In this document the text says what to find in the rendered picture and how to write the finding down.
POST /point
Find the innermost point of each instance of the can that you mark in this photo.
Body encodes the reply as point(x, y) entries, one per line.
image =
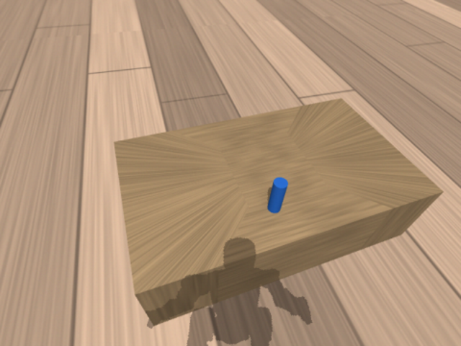
point(276, 198)

